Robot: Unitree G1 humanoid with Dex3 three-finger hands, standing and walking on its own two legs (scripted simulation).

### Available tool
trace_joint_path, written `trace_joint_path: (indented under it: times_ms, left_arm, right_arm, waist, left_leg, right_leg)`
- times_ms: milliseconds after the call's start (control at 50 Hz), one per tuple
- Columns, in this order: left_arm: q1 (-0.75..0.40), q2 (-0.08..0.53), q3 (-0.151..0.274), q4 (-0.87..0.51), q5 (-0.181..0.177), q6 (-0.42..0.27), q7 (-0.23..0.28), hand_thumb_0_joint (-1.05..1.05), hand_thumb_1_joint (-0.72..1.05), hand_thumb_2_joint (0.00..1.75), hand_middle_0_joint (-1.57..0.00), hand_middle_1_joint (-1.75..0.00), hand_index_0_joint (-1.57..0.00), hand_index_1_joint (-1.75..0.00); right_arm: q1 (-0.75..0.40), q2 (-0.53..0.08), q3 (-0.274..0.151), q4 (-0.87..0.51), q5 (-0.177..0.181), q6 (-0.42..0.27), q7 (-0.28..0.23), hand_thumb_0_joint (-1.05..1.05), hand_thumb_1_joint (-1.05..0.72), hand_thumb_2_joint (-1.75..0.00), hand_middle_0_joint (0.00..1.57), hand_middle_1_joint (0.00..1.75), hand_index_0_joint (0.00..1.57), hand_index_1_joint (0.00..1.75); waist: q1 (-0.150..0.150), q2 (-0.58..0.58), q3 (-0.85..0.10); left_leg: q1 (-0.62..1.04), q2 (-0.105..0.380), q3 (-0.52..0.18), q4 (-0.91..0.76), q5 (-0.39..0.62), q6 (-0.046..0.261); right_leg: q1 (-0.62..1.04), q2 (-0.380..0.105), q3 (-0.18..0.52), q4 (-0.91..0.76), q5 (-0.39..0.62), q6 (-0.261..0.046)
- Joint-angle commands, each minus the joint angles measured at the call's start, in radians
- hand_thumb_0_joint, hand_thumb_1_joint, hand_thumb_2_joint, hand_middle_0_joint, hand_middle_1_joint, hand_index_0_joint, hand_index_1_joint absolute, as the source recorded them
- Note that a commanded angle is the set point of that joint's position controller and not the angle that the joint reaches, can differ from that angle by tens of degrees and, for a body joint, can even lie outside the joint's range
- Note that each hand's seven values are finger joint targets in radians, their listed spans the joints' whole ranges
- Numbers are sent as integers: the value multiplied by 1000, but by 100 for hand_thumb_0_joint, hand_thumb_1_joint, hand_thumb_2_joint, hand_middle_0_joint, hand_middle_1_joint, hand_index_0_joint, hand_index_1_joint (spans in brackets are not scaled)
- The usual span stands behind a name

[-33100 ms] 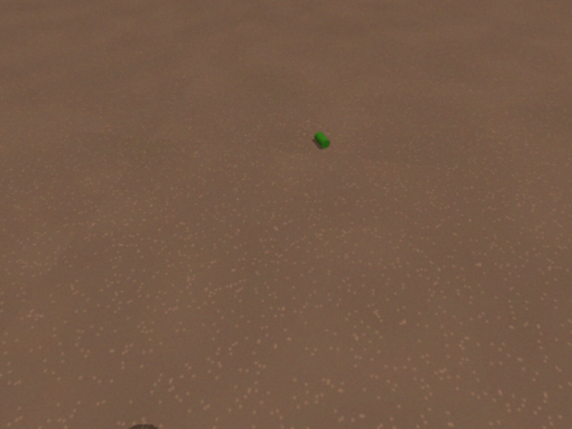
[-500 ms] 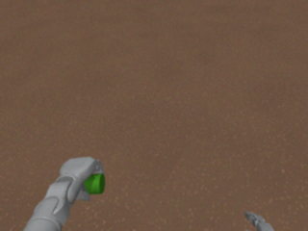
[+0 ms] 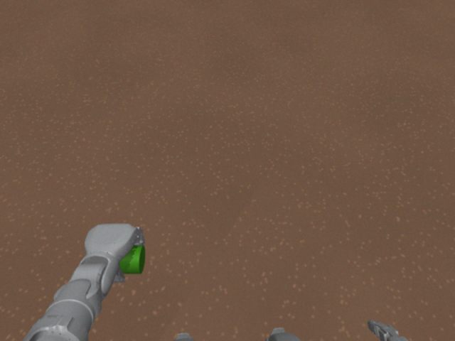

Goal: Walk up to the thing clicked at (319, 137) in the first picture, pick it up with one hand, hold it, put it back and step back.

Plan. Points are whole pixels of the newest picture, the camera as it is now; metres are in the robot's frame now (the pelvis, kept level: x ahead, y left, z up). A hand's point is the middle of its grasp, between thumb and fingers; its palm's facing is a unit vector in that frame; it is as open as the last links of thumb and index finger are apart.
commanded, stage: crouch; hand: left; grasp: from above
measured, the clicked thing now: (119, 259) +0.33 +0.23 -0.13
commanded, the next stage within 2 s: lower in 1.56 s
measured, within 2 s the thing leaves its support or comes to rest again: neither
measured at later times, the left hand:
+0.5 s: hand (144, 268) +0.38 +0.23 -0.35, palm faces -0.47 +0.03 -0.88, open 8.4 cm
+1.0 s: hand (153, 272) +0.41 +0.24 -0.48, palm faces -0.47 +0.01 -0.88, open 8.4 cm
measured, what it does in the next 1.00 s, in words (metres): lowers itself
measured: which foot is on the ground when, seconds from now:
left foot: down 0.00-1.00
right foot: down 0.00-1.00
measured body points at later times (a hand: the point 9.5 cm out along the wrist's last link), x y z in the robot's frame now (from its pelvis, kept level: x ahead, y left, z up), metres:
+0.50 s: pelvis -0.04 +0.01 -0.21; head +0.14 +0.03 +0.20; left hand +0.40 +0.23 -0.30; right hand +0.00 -0.26 -0.33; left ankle +0.04 +0.13 -0.69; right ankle +0.03 -0.14 -0.69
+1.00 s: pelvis -0.05 +0.00 -0.32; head +0.18 +0.04 +0.07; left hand +0.43 +0.23 -0.43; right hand +0.00 -0.28 -0.43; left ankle +0.04 +0.13 -0.69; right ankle +0.02 -0.14 -0.69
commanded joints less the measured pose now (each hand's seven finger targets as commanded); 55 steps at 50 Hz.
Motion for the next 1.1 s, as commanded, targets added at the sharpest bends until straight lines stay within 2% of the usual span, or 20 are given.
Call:
trace_joint_path:
  times_ms: [0,80,160,220,280,380,460,480,540,580,620,660,720,740,780,840,940,960,1000,1080]
  left_arm:
    - [-430,211,101,-92,22,15,129,0,80,52,-117,-40,-118,-40]
    - [-482,239,118,-26,26,32,156,0,80,56,-118,-39,-117,-40]
    - [-537,261,133,-43,19,45,161,0,79,56,-116,-40,-117,-40]
    - [-518,266,150,26,9,63,152,0,78,56,-116,-39,-116,-39]
    - [-560,330,186,11,17,58,141,0,78,58,-117,-38,-117,-39]
    - [-628,318,180,44,19,23,118,0,82,54,-118,-38,-119,-37]
    - [-686,343,198,24,35,-14,126,0,82,56,-119,-37,-120,-37]
    - [-717,379,210,2,44,-23,131,0,84,54,-120,-38,-121,-38]
    - [-673,359,211,46,54,-30,149,0,88,55,-123,-37,-123,-37]
    - [-707,425,246,20,67,-37,159,0,86,59,-123,-38,-123,-38]
    - [-714,422,247,16,73,-37,169,0,85,59,-123,-38,-122,-38]
    - [-774,406,236,42,74,-38,170,0,85,59,-122,-37,-122,-38]
    - [-753,457,265,56,81,-38,176,0,84,54,-122,-34,-122,-35]
    - [-746,445,258,63,76,-35,175,0,85,54,-122,-35,-122,-35]
    - [-807,425,239,52,74,-37,171,0,85,57,-123,-37,-122,-37]
    - [-751,467,263,117,79,-32,167,0,85,57,-122,-37,-122,-37]
    - [-785,463,250,119,69,-46,149,0,84,54,-120,-38,-121,-38]
    - [-804,496,265,114,73,-49,150,0,84,56,-120,-39,-121,-38]
    - [-787,479,255,158,75,-51,150,0,84,54,-120,-39,-121,-38]
    - [-807,512,270,170,84,-65,155,0,85,53,-121,-37,-121,-37]
  right_arm:
    - [81,-150,-58,-71,-21,-39,0,0,-90,-90,20,30,20,30]
    - [99,-157,-63,-59,-33,-58,-10,0,-89,-90,20,30,20,30]
    - [115,-157,-66,-58,-41,-74,-19,0,-89,-90,20,30,20,30]
    - [123,-160,-66,-42,-52,-84,-20,0,-89,-90,20,30,20,30]
    - [125,-167,-64,-37,-57,-92,-18,0,-89,-90,20,30,20,30]
    - [136,-166,-57,-24,-67,-108,-1,0,-89,-90,20,30,20,30]
    - [143,-176,-52,-10,-77,-125,16,0,-89,-90,20,30,20,30]
    - [140,-177,-50,-12,-78,-128,20,0,-89,-90,20,30,20,30]
    - [148,-181,-44,-4,-91,-138,38,0,-90,-90,20,30,20,30]
    - [164,-187,-42,4,-96,-140,49,0,-90,-90,20,30,20,30]
    - [164,-184,-38,9,-104,-141,60,0,-90,-90,20,30,20,30]
    - [166,-189,-40,20,-110,-144,66,0,-90,-90,20,30,20,30]
    - [169,-192,-37,12,-114,-142,77,0,-91,-90,20,30,20,30]
    - [161,-184,-36,8,-116,-142,81,0,-91,-90,20,30,20,30]
    - [159,-185,-33,11,-120,-140,84,0,-91,-90,20,30,20,30]
    - [162,-189,-28,15,-120,-137,89,0,-91,-90,20,30,20,30]
    - [155,-193,-26,11,-123,-132,103,0,-91,-90,20,30,20,30]
    - [157,-203,-27,13,-120,-131,103,0,-90,-90,20,30,20,30]
    - [154,-199,-20,15,-122,-130,106,0,-91,-90,20,30,20,30]
    - [163,-202,-16,22,-126,-128,110,0,-91,-90,20,30,20,30]
  waist:
    - [-30,55,-418]
    - [-49,75,-476]
    - [-58,95,-603]
    - [-71,88,-607]
    - [-66,120,-636]
    - [-107,111,-663]
    - [-120,153,-689]
    - [-114,179,-720]
    - [-120,187,-749]
    - [-117,214,-820]
    - [-110,229,-834]
    - [-139,246,-790]
    - [-122,251,-790]
    - [-118,236,-812]
    - [-142,250,-807]
    - [-134,228,-745]
    - [-139,244,-746]
    - [-138,249,-755]
    - [-147,229,-706]
    - [-147,229,-717]
  left_leg:
    - [42,-44,14,127,141,17]
    - [-123,-43,3,256,64,23]
    - [-247,-42,-3,370,3,29]
    - [-323,-33,-24,436,-27,27]
    - [-388,-32,-44,485,-81,21]
    - [-511,-35,-54,620,-121,30]
    - [-560,-35,-84,675,-183,20]
    - [-559,-35,-84,689,-191,18]
    - [-568,-33,-80,759,-123,20]
    - [-560,-35,-65,820,-31,25]
    - [-571,-33,-61,856,8,25]
    - [-591,-26,-74,875,-5,20]
    - [-664,-32,-47,913,-46,26]
    - [-660,-30,-43,932,-47,29]
    - [-684,-29,-37,963,-51,32]
    - [-754,-31,-34,987,-70,33]
    - [-789,-25,-37,1027,-86,31]
    - [-791,-26,-40,1030,-90,31]
    - [-836,-27,-39,1044,-117,33]
    - [-861,-27,-32,1089,-109,37]
  right_leg:
    - [-137,40,-20,77,144,-50]
    - [-297,42,-30,215,78,-59]
    - [-382,40,-34,336,34,-63]
    - [-497,39,-46,416,-2,-63]
    - [-591,39,-57,495,-56,-69]
    - [-734,39,-68,607,-94,-69]
    - [-850,33,-81,688,-145,-70]
    - [-869,35,-83,710,-153,-72]
    - [-911,34,-89,762,-108,-70]
    - [-901,34,-87,799,-38,-66]
    - [-919,36,-91,834,-10,-67]
    - [-986,33,-98,864,-23,-66]
    - [-961,37,-96,882,-33,-65]
    - [-959,41,-98,888,-33,-65]
    - [-983,46,-97,903,-33,-63]
    - [-995,45,-100,928,-41,-61]
    - [-1027,54,-109,979,-49,-64]
    - [-1039,52,-112,987,-52,-64]
    - [-1063,54,-114,997,-72,-64]
    - [-1072,57,-111,1022,-62,-61]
